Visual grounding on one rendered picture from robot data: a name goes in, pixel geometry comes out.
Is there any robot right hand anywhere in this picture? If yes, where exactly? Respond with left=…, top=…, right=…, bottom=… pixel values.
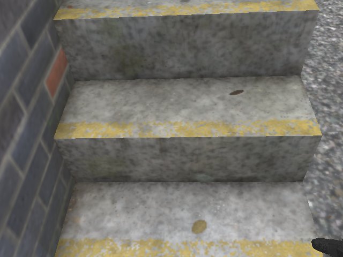
left=311, top=238, right=343, bottom=257

